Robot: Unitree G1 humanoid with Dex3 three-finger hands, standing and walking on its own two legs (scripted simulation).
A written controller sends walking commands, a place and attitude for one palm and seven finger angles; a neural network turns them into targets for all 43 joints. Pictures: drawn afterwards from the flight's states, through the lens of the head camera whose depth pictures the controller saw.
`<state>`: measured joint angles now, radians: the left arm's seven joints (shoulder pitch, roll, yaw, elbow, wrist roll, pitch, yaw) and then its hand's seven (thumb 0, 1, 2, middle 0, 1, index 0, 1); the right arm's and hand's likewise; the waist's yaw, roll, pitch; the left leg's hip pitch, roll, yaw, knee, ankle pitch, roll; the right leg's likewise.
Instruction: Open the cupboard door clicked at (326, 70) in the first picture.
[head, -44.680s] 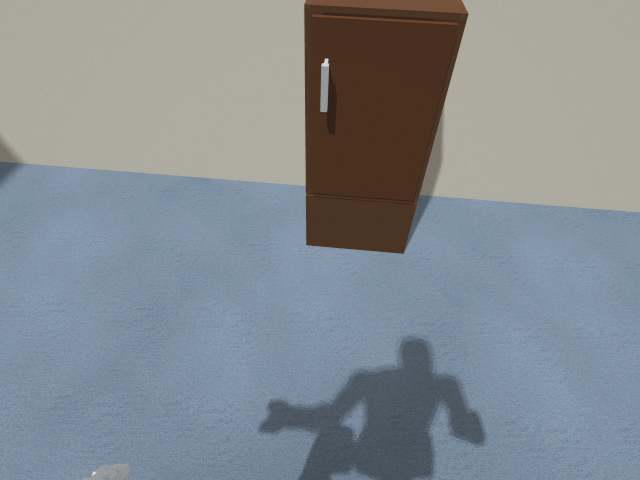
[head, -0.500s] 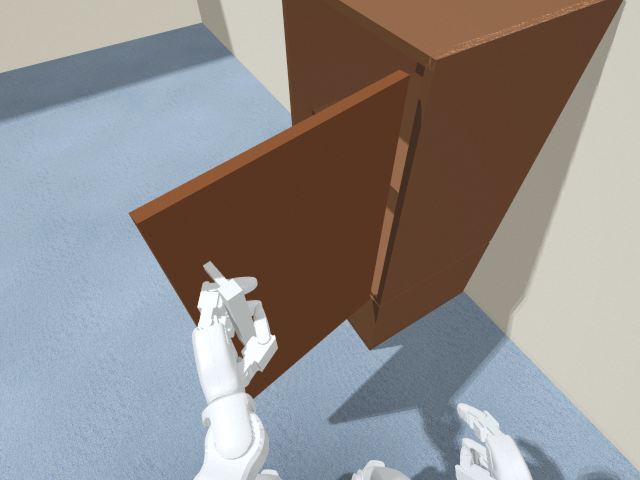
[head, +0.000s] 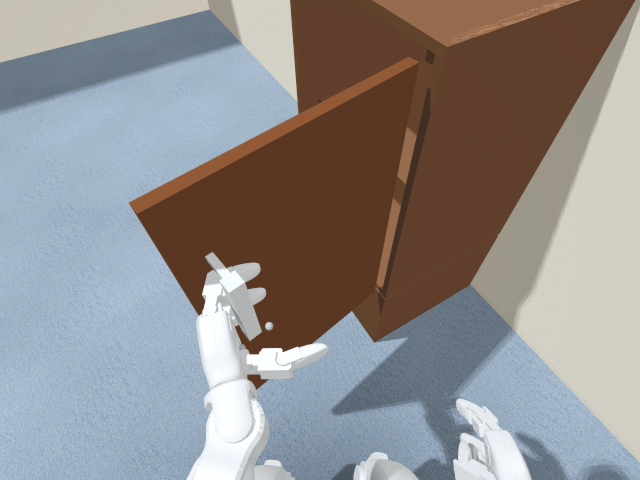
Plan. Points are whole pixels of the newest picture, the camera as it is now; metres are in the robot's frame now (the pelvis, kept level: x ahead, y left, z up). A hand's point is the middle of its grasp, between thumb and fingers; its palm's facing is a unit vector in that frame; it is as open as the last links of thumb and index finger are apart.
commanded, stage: open thumb and fingers to let go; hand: left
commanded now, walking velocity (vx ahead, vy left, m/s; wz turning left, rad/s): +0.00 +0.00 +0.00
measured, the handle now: (234, 298) +0.33 +0.12 +0.04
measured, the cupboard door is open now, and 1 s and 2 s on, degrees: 100 100 100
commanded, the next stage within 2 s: slide the hand sideways off the handle in 0.28 s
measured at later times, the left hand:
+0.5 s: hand (260, 341) +0.28 +0.08 +0.03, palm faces +0.06 -1.00 -0.08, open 15.4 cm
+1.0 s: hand (234, 379) +0.23 +0.11 +0.04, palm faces -0.11 -0.99 +0.02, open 16.3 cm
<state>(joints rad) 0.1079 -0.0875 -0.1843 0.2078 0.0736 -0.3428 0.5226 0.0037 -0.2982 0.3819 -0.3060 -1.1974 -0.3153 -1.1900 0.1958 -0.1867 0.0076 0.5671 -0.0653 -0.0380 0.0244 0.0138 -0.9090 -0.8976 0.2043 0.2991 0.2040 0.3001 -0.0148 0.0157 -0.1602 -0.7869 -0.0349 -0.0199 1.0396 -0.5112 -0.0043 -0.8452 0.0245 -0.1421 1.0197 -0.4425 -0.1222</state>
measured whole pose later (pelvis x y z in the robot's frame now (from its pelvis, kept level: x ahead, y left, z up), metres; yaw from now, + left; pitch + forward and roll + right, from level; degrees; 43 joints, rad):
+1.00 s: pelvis +0.02 +0.06 -0.01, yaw -2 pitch +16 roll -2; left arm 0.48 0.04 -0.29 -0.18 0.05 -0.34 0.10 -0.01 -0.50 0.30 -0.11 -0.32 -0.15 -0.30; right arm 0.27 -0.21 0.02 0.38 -0.02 -0.04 0.05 0.01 -0.91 -0.90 0.20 0.30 0.20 0.30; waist 0.00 0.03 -0.16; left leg -0.82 -0.05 0.03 1.14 -0.60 0.08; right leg -0.88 0.01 -0.09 1.10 -0.50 -0.05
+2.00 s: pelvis +0.00 +0.03 +0.00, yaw -2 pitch +11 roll -2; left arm 0.65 0.22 0.04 -0.35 -0.22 -0.25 -0.16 -0.01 -0.49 0.30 -0.15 -0.30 -0.15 -0.30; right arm 0.30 -0.23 0.04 0.38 0.04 -0.07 -0.04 0.02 -0.91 -0.90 0.21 0.30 0.21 0.30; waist 0.00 0.06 -0.17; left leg -0.73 -0.02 -0.01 1.09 -0.55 0.04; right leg -0.77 0.04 -0.13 1.01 -0.45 -0.08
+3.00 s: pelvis +0.03 +0.06 +0.07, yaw -3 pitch -3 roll -1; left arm 0.45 0.36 0.36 -0.42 -0.07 -0.08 0.12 0.01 0.78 0.84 -0.20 -0.31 -0.21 -0.30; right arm 0.21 -0.24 0.04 0.60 0.01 -0.10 -0.05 0.02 -0.91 -0.90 0.21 0.30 0.21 0.30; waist 0.06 0.06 0.00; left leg -0.08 -0.05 0.03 0.45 -0.31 0.07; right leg -0.14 0.04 -0.05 0.41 -0.21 -0.03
